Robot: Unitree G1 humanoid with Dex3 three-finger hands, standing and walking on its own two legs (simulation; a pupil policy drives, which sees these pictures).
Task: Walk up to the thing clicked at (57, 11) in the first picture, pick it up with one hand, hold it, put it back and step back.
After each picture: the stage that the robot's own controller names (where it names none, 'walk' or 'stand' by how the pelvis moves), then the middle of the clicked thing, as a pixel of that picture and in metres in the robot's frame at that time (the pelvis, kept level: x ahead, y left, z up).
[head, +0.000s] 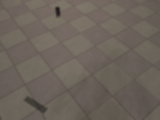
stand; (57, 11) +1.99 +0.31 -0.72
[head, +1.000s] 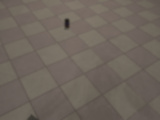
walk; (66, 23) +1.85 +0.11 -0.70
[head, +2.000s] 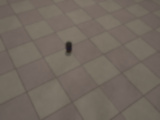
walk; (68, 47) +1.20 +0.06 -0.71
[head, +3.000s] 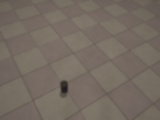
walk; (64, 86) +0.74 +0.12 -0.71
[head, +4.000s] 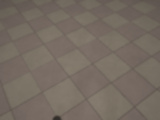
walk; out of the picture +0.46 +0.20 -0.71
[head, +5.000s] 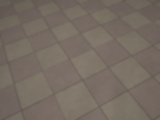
stand; out of the picture +0.36 +0.16 -0.70
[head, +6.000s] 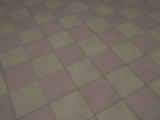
stand; out of the picture +0.34 +0.17 -0.72
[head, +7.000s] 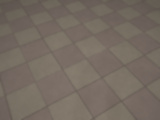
stand; out of the picture +0.30 +0.17 -0.72
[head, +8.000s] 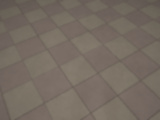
stand; out of the picture +0.32 +0.18 -0.72
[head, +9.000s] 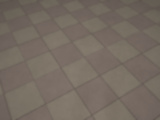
stand; out of the picture +0.32 +0.18 -0.73
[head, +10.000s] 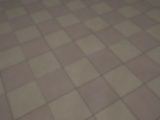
stand; out of the picture +0.32 +0.17 -0.73
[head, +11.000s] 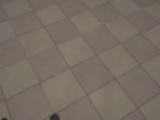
go down; out of the picture +0.34 +0.17 -0.69
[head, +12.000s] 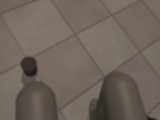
go down; (29, 67) +0.43 +0.17 -0.30
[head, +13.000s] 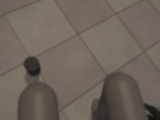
close in; (32, 67) +0.44 +0.16 -0.31
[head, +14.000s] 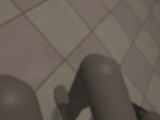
close in; out of the picture +0.43 +0.20 -0.23
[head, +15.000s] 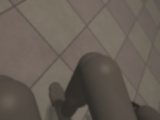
close; out of the picture +0.42 +0.21 -0.23
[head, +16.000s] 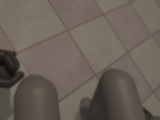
lift; (5, 68) +0.35 +0.23 -0.15
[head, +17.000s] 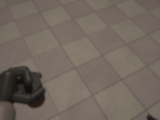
lift; (32, 91) +0.31 +0.17 +0.01
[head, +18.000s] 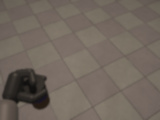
hold; (37, 93) +0.32 +0.16 +0.00
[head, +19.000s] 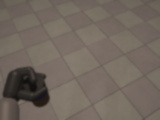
hold; (37, 91) +0.32 +0.17 -0.01
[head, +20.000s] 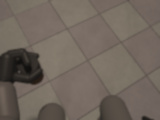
crouch; (31, 70) +0.39 +0.17 -0.08
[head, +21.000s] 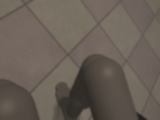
lower; out of the picture +0.44 +0.21 -0.23
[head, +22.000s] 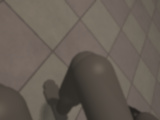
lower; out of the picture +0.45 +0.24 -0.24
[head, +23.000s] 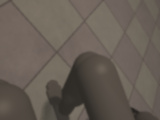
lower; out of the picture +0.45 +0.23 -0.24
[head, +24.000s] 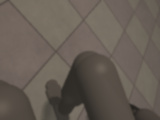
lower; out of the picture +0.45 +0.22 -0.24
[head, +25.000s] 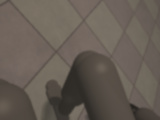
rest; out of the picture +0.45 +0.22 -0.24
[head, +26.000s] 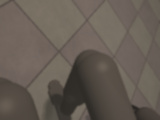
withdraw; out of the picture +0.43 +0.20 -0.24
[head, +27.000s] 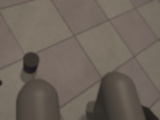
stand; (30, 63) +0.44 +0.16 -0.28
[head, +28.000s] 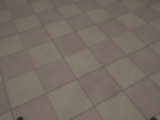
stand; out of the picture +0.37 +0.14 -0.64
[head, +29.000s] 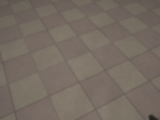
stand; out of the picture +0.37 +0.14 -0.67
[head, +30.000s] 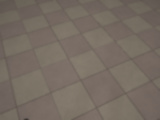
stand; out of the picture +0.37 +0.14 -0.67
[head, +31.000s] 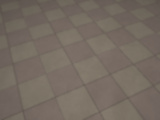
walk; out of the picture +0.38 +0.14 -0.72
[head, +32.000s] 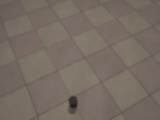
walk; (73, 102) +0.46 +0.09 -0.71
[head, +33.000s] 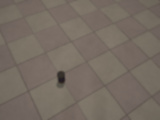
walk; (61, 77) +0.70 +0.11 -0.70
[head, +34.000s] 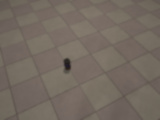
stand; (67, 64) +1.01 +0.19 -0.70
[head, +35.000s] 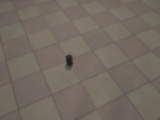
stand; (69, 60) +1.00 +0.13 -0.72
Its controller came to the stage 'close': yes
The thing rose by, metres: 0.72
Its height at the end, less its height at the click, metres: +0.00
